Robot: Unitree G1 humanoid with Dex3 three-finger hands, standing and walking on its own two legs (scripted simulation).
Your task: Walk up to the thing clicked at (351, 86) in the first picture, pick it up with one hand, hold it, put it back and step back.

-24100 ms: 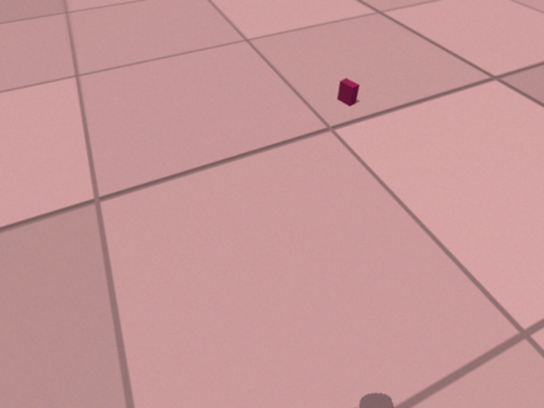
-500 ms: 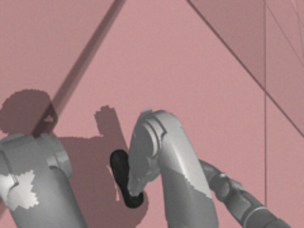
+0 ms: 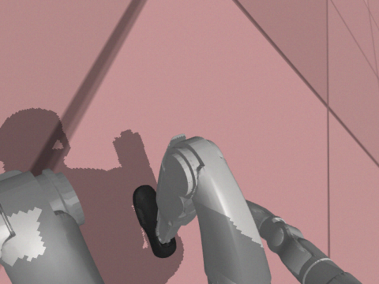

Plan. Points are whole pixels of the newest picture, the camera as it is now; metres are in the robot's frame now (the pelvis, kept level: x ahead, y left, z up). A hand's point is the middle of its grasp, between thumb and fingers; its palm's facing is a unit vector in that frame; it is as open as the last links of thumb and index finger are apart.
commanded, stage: close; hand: left
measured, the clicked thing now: out of the picture +0.44 +0.33 -0.22
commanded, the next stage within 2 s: settle in 0.76 s
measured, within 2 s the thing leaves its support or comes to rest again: neither
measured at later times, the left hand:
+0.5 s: hand out of the picture +0.43 +0.35 -0.17, palm faces +0.53 -0.85 -0.01, open 11.2 cm
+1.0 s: hand out of the picture +0.44 +0.36 -0.16, palm faces +0.55 -0.83 +0.00, open 8.0 cm
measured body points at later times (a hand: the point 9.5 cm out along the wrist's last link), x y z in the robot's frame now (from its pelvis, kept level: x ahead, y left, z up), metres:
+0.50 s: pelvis +0.00 +0.00 +0.00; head +0.23 +0.20 +0.32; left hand +0.40 +0.39 -0.17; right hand +0.17 -0.24 -0.03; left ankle +0.08 +0.12 -0.26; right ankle +0.15 -0.12 -0.25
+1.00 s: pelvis +0.00 +0.00 +0.00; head +0.23 +0.20 +0.32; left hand +0.40 +0.41 -0.16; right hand +0.19 -0.23 -0.03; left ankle +0.08 +0.12 -0.26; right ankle +0.15 -0.12 -0.25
